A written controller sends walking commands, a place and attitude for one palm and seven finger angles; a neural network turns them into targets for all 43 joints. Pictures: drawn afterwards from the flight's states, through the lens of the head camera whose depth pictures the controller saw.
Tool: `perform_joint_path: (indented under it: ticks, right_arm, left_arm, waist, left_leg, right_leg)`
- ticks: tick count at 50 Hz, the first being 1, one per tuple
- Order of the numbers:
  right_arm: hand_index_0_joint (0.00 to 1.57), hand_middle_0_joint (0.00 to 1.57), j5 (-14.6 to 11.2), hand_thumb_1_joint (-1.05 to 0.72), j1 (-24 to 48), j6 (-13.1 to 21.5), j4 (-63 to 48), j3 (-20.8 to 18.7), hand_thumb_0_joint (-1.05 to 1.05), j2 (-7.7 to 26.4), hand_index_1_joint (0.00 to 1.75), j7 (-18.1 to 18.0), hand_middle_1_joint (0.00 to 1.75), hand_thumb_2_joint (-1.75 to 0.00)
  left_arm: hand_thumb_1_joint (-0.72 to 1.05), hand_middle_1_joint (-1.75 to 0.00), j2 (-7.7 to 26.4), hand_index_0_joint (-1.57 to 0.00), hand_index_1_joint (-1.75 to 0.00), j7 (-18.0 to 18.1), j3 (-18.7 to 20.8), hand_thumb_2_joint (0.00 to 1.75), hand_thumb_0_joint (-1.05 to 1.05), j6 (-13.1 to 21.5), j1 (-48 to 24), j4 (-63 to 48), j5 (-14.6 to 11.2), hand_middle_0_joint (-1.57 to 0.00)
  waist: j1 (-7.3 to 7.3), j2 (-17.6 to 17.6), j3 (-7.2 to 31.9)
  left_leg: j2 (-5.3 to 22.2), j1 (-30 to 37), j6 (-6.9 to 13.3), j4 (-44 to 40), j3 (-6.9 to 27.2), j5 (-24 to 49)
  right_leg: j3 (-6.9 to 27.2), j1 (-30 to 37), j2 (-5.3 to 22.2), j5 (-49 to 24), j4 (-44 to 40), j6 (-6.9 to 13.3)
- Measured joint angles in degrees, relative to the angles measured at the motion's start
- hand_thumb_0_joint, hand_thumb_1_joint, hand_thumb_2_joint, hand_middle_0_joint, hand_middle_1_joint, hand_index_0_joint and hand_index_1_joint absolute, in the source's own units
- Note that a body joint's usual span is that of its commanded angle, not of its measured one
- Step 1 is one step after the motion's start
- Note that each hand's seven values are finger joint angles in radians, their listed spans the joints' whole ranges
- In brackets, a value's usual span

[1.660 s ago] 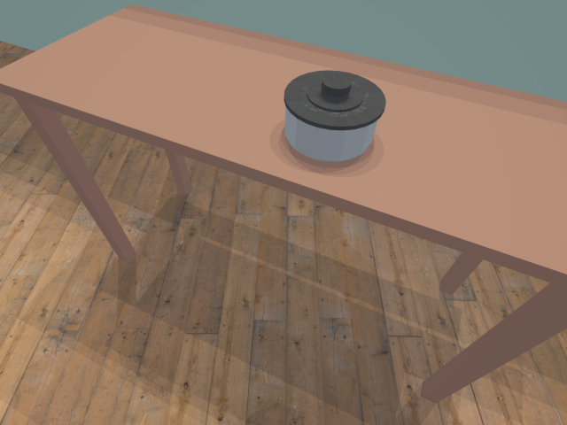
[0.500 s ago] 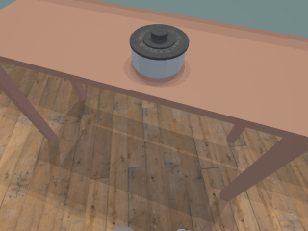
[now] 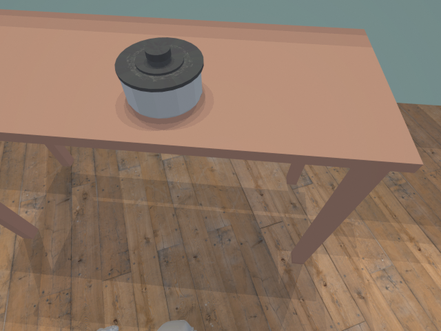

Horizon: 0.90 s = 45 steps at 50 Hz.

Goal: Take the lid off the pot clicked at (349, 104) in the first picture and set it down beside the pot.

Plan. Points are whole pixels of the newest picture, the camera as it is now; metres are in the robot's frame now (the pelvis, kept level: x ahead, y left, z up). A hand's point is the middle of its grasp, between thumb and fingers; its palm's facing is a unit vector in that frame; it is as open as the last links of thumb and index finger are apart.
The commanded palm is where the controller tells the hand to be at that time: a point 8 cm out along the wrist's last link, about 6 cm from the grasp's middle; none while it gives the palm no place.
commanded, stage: take the last steps up to it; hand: left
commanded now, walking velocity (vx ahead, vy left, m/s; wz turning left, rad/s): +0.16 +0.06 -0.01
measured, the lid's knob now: (157, 51) +0.61 +0.17 +0.15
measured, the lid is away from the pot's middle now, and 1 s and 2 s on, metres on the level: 0.00 0.00 0.00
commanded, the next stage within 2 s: come to a stop and stand still in 0.08 s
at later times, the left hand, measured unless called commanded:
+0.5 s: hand out of the picture +0.12 +0.20 -0.17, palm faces +0.00 -0.98 -0.21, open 7.4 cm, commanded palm none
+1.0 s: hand out of the picture +0.07 +0.20 -0.17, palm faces +0.00 -0.97 -0.23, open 7.3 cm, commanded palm none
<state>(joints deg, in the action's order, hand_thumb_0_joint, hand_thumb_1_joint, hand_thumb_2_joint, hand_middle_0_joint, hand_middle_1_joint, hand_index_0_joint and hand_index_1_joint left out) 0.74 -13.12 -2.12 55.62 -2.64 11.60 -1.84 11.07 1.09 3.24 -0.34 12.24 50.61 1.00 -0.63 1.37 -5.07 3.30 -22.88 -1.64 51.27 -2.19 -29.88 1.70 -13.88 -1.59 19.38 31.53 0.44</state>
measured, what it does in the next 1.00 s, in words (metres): steps on the spot: left foot, then right foot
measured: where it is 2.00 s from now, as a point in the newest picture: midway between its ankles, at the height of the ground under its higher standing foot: outside the picture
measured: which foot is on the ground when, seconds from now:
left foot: up 0.00-0.14, down 0.16-1.00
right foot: down 0.00-0.16, up 0.18-0.44, down 0.46-1.00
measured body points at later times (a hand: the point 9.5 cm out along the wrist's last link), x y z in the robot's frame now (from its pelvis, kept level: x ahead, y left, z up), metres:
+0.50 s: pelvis +0.05 +0.02 +0.01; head +0.08 +0.03 +0.45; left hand +0.12 +0.26 -0.15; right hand +0.03 -0.19 -0.15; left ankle +0.04 +0.12 -0.73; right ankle +0.03 -0.11 -0.73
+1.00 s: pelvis +0.03 +0.02 +0.00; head +0.04 +0.02 +0.45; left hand +0.07 +0.26 -0.15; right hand +0.08 -0.22 -0.15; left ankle +0.04 +0.12 -0.73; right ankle +0.03 -0.11 -0.73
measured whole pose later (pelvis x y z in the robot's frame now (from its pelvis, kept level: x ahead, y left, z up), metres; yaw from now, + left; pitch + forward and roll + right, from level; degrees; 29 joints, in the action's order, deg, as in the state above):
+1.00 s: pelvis +0.03 +0.02 +0.00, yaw -1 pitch -1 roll +0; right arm 0.8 -13.7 -0.8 56.1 -1.2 10.1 -1.1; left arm 10.2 2.6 0.0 -0.6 16.1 58.1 0.8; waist -0.8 0.5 -0.6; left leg 0.0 -15.7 1.6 33.9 -2.8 -17.5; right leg -1.0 -14.9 0.9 17.5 33.1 -0.4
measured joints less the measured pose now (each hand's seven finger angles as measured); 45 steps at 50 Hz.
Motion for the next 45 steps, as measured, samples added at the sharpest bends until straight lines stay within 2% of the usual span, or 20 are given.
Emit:
perform_joint_path:
  ticks: [3,7,8,11,14,16,19,23,28,32,41,45]
  right_arm:
    - [0.20,0.20,-0.2,-0.91,-0.1,0.4,0.5,-0.3,0.01,0.2,0.30,0.3,0.30,-0.89]
    - [0.20,0.20,-0.1,-0.91,-1.5,2.0,0.5,-0.1,0.01,-0.1,0.30,0.8,0.30,-0.89]
    - [0.20,0.20,0.0,-0.91,-2.2,2.7,0.4,0.0,0.01,-0.1,0.30,0.9,0.30,-0.90]
    - [0.20,0.20,0.9,-0.91,-3.6,3.5,0.7,0.5,0.01,-1.7,0.30,0.9,0.30,-0.90]
    - [0.20,0.20,1.0,-0.91,-5.0,3.7,1.8,1.6,0.00,-3.6,0.30,0.4,0.30,-0.89]
    - [0.20,0.20,0.8,-0.91,-5.4,3.6,3.2,2.4,0.00,-4.7,0.30,0.1,0.30,-0.89]
    - [0.20,0.20,0.6,-0.90,-5.1,3.1,4.8,2.9,0.01,-5.7,0.30,-0.2,0.30,-0.89]
    - [0.21,0.20,0.2,-0.92,-4.8,2.4,6.3,2.4,0.02,-6.1,0.30,-0.6,0.30,-0.89]
    - [0.21,0.20,-0.1,-0.93,-2.9,1.6,6.3,1.2,0.02,-4.7,0.30,-0.4,0.30,-0.89]
    - [0.21,0.20,-0.2,-0.92,-1.7,1.6,5.5,0.7,0.02,-3.9,0.30,-0.3,0.30,-0.89]
    - [0.20,0.20,0.1,-0.91,0.3,1.6,5.1,1.0,0.01,-3.0,0.30,0.2,0.30,-0.89]
    - [0.20,0.20,-0.1,-0.91,0.3,1.2,2.6,1.2,0.01,-1.8,0.30,0.4,0.30,-0.89]
  left_arm:
    - [0.91,-0.30,-0.8,-0.20,-0.30,0.1,-0.3,0.90,0.00,-0.2,1.5,1.4,0.3,-0.20]
    - [0.90,-0.30,-1.0,-0.20,-0.30,-0.4,-0.7,0.90,0.00,-0.5,3.2,3.3,0.3,-0.20]
    - [0.90,-0.30,-0.9,-0.20,-0.30,-0.5,-0.7,0.90,0.00,-0.7,3.5,3.5,0.3,-0.20]
    - [0.91,-0.30,0.1,-0.20,-0.30,-0.6,-0.3,0.90,0.00,-1.5,2.8,4.7,0.2,-0.20]
    - [0.91,-0.30,0.8,-0.20,-0.30,-0.5,-0.1,0.90,0.00,-1.2,1.3,5.5,0.0,-0.20]
    - [0.91,-0.30,0.9,-0.20,-0.30,-0.3,-0.3,0.90,0.00,-0.8,0.4,5.4,-0.3,-0.20]
    - [0.91,-0.30,0.5,-0.20,-0.30,0.0,-0.7,0.90,0.00,-0.5,-0.3,5.3,-0.6,-0.19]
    - [0.91,-0.30,0.4,-0.20,-0.30,0.5,-1.0,0.90,0.00,0.2,-0.3,5.3,-0.6,-0.19]
    - [0.91,-0.30,-0.7,-0.20,-0.30,1.1,-1.2,0.90,0.00,0.1,0.3,6.3,-0.2,-0.19]
    - [0.91,-0.30,-1.1,-0.20,-0.30,1.2,-1.3,0.90,0.00,0.0,0.8,6.4,-0.3,-0.20]
    - [0.92,-0.30,-1.1,-0.20,-0.30,1.0,-1.5,0.90,0.00,-0.1,1.4,7.4,-0.2,-0.20]
    - [0.91,-0.30,-1.3,-0.20,-0.30,1.7,-2.9,0.90,0.00,0.0,2.4,7.8,-0.4,-0.20]
  waist:
    - [-0.01,-1.1,0.2]
    - [-0.33,-2.7,1.2]
    - [-0.47,-2.9,1.6]
    - [-0.48,-5.1,2.1]
    - [-0.72,-5.8,2.5]
    - [-0.52,-5.7,2.7]
    - [-0.59,-4.7,2.9]
    - [-0.56,-4.6,3.1]
    - [-0.87,-2.4,2.7]
    - [-0.87,-2.3,2.6]
    - [0.15,-2.6,3.2]
    - [-0.10,-1.4,3.4]
  left_leg:
    - [-0.6,-0.9,-0.4,-0.4,0.0,1.7]
    - [-1.4,3.2,-0.3,-13.2,-0.8,9.8]
    - [-1.6,4.4,0.6,-16.1,-0.5,11.2]
    - [-2.8,4.8,3.9,-15.6,-1.7,11.8]
    - [-3.7,7.0,4.4,-20.6,-1.5,14.1]
    - [-4.0,8.8,4.5,-24.2,-1.2,15.8]
    - [-4.0,10.4,4.3,-26.8,-0.9,16.7]
    - [-4.8,10.4,3.8,-24.7,-1.3,15.0]
    - [-3.6,9.3,3.1,-22.0,-1.9,13.2]
    - [-3.1,8.9,2.6,-21.4,-2.0,13.0]
    - [-2.4,9.3,2.3,-22.1,-1.5,14.2]
    - [-2.3,7.7,2.5,-19.1,-1.0,13.2]
  right_leg:
    - [1.3,1.8,0.1,-0.6,-1.7,-0.2]
    - [2.2,3.3,0.6,0.7,-1.3,-1.4]
    - [2.1,3.0,0.5,1.8,0.2,-1.6]
    - [1.6,-1.0,1.3,9.0,10.8,-0.2]
    - [-0.2,-5.5,1.7,8.8,19.6,-0.1]
    - [-1.4,-6.1,2.3,7.5,18.1,-0.7]
    - [-2.8,-4.4,2.9,5.4,10.4,-1.2]
    - [-2.0,0.2,3.8,-6.1,-2.2,-0.8]
    - [-1.4,-0.1,2.6,-2.1,-1.3,-1.0]
    - [-1.3,-0.7,2.2,-2.1,-0.6,-0.6]
    - [-1.7,0.4,1.4,-3.8,-2.6,-0.3]
    - [-2.3,-0.5,1.4,-3.4,-1.0,-0.4]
